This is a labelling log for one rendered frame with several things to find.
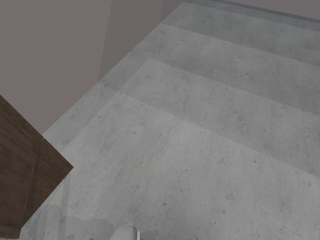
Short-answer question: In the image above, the robot left thigh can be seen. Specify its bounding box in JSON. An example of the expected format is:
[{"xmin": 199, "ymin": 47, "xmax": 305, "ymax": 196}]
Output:
[{"xmin": 109, "ymin": 224, "xmax": 141, "ymax": 240}]

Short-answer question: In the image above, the cupboard door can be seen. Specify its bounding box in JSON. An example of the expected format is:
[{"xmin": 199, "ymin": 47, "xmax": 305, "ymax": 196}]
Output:
[{"xmin": 0, "ymin": 102, "xmax": 41, "ymax": 240}]

